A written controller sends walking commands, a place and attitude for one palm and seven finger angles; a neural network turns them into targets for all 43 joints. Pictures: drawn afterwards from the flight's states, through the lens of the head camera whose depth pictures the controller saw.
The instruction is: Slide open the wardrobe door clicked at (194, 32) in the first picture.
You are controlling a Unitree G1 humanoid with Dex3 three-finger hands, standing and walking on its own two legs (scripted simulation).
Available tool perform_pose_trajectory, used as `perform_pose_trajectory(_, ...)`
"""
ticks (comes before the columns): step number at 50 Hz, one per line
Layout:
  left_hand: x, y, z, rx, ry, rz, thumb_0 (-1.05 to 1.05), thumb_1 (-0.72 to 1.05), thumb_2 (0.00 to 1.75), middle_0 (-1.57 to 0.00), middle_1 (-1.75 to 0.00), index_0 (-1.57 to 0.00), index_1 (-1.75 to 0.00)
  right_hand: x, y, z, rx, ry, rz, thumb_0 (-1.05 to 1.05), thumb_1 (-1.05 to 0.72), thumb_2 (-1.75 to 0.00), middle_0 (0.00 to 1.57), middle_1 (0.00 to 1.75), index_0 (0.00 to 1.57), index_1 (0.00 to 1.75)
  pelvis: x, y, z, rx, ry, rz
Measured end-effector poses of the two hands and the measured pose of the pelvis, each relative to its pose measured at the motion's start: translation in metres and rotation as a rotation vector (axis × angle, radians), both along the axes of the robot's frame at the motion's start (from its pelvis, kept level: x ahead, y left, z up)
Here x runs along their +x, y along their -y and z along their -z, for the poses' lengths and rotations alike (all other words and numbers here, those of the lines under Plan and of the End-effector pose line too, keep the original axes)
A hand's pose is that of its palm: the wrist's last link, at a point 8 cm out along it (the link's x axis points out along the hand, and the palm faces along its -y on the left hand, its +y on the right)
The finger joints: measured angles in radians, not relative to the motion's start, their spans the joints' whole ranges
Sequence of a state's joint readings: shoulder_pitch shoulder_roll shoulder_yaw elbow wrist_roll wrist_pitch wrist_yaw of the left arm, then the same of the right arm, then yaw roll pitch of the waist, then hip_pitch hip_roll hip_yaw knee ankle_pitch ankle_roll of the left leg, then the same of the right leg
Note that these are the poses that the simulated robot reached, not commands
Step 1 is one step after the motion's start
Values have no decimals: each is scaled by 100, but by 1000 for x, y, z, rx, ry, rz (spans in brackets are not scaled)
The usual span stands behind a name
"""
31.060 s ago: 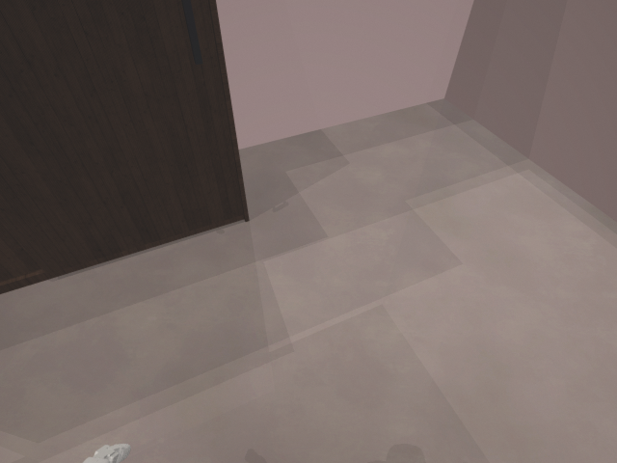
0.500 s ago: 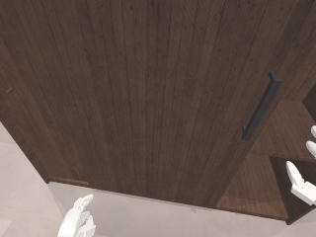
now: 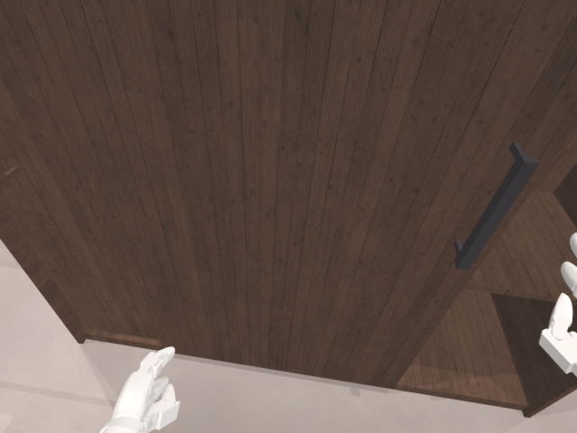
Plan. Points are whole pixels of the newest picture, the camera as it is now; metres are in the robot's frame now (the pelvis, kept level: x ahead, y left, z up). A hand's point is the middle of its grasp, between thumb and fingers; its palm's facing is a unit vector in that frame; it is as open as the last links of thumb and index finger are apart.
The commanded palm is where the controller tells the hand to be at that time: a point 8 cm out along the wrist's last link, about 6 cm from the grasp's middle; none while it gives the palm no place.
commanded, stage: step back with the hand held close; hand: right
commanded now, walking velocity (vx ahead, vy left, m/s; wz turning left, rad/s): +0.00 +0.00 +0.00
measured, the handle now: (486, 211) +0.43 -0.34 +0.10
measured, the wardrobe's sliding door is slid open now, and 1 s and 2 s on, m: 0.45 0.45 0.45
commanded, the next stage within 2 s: stop stepping back and stand still in 1.32 s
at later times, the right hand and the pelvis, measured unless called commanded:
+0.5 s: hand (570, 354) +0.16 -0.27 +0.16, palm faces +0.36 +0.81 -0.46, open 7.4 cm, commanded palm +0.11 -0.31 +0.17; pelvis -0.03 -0.02 -0.01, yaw +1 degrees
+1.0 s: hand out of the picture +0.10 -0.36 +0.16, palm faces +0.46 +0.81 -0.36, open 7.4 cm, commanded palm +0.04 -0.39 +0.17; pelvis -0.09 -0.09 -0.02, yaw -2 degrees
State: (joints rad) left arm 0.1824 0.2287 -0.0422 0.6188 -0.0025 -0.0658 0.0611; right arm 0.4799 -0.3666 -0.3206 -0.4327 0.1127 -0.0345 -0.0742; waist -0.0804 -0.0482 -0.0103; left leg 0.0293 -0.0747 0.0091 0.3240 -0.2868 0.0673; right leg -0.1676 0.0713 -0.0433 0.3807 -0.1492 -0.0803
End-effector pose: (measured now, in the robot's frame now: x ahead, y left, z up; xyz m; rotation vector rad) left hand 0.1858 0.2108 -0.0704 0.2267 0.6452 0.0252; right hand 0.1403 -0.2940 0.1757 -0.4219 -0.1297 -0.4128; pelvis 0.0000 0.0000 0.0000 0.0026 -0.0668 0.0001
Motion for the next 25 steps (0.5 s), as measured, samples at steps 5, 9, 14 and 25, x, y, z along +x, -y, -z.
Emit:
perform_pose_trajectory(5,-1,-8,3,6,-23,-10,2,90,90,-20,-30,-20,-30,3,-1,-4,-30,8,10,1,-89,-90,21,31,21,31,1,-5,1,4,-14,5)
perform_pose_trajectory(9,-5,-17,5,18,-61,-42,2,90,90,-20,-30,-20,-30,7,3,-9,-76,31,19,1,-89,-90,21,30,21,30,-1,-7,2,14,-47,5)
perform_pose_trajectory(14,-16,-28,3,38,-90,-102,2,90,90,-20,-30,-20,-30,9,-2,-1,-74,4,-23,1,-89,-90,21,30,20,30,-6,-4,3,15,-67,-8)
perform_pose_trajectory(25,-58,-24,-4,83,-100,-162,2,91,90,-20,-30,-20,-30,-14,18,0,-113,16,-75,1,-89,-90,21,31,21,31,-34,15,6,38,-74,-17)
